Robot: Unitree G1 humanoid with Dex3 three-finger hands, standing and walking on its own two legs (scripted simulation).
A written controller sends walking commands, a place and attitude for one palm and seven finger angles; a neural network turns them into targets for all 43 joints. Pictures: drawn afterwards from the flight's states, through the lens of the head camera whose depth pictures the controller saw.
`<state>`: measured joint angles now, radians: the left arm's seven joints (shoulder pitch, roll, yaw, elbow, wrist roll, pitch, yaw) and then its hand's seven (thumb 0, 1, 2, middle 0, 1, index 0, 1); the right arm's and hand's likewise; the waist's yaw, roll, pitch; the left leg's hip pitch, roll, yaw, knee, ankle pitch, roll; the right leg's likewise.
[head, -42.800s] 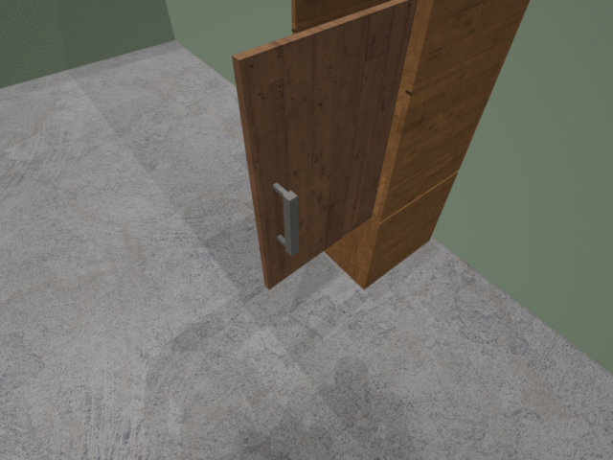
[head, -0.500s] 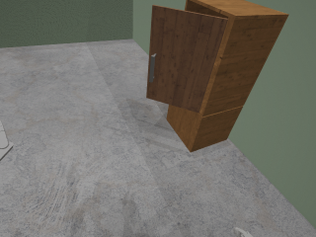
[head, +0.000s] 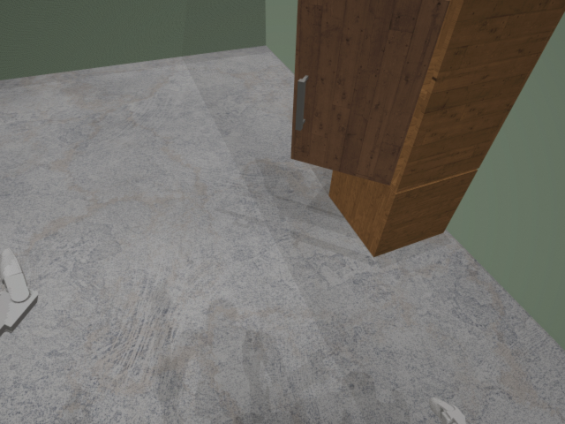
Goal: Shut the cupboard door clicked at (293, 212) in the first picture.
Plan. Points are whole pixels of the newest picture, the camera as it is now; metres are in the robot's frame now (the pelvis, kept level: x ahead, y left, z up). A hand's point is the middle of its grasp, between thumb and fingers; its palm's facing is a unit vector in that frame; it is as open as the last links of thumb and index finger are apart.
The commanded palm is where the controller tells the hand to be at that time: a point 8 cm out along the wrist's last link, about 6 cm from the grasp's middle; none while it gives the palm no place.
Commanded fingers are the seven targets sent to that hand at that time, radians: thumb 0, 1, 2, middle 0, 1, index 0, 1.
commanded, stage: stop stepping back and stand still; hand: left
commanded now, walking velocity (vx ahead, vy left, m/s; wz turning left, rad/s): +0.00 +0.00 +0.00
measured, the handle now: (302, 103) +1.08 +0.01 -0.08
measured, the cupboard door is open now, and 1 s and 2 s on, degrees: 45 45 45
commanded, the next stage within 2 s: let the arm hang, fingers relaxed in 0.52 s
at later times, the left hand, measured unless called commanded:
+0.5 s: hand (73, 262) +0.24 +0.26 +0.16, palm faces +0.40 -0.79 -0.46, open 7.5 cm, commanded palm +0.18 +0.30 +0.18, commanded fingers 0.00 0.90 0.90 -0.20 -0.30 -0.20 -0.30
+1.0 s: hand out of the picture +0.04 +0.19 -0.17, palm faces +0.01 -0.98 -0.19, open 7.0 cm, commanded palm none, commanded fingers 0.00 0.90 0.90 -0.20 -0.30 -0.20 -0.30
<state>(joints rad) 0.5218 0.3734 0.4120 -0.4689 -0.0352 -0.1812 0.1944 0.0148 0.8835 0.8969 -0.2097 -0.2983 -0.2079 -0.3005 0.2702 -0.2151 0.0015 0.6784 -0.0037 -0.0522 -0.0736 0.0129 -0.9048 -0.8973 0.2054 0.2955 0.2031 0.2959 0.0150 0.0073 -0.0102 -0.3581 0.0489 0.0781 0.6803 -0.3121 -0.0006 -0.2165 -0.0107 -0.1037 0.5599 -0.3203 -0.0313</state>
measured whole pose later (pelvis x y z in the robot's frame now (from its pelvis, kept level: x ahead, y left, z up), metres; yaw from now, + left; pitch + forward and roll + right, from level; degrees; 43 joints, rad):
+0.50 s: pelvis +0.04 +0.00 +0.00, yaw -1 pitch +1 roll -1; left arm 0.57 0.40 0.40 -0.49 -0.05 -0.16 0.17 0.02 0.88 0.90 -0.21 -0.30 -0.21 -0.30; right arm 0.22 -0.19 0.02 0.62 0.02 -0.04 -0.07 0.01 -0.91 -0.90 0.20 0.30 0.20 0.30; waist -0.01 0.01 -0.01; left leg -0.29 0.06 0.09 0.53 -0.26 0.00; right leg -0.18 0.01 -0.07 0.48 -0.33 -0.02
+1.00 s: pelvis +0.01 +0.01 +0.01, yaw +0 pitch -1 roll -1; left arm 0.28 0.20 0.01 0.95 0.01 0.03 0.02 -0.02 1.00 0.89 -0.21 -0.30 -0.20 -0.30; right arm 0.24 -0.21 0.02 0.99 -0.03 0.04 0.00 0.01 -0.91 -0.90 0.20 0.29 0.20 0.30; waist -0.01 -0.03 0.05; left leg -0.27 0.03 0.08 0.48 -0.19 0.02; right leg -0.16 -0.01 -0.08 0.46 -0.28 -0.01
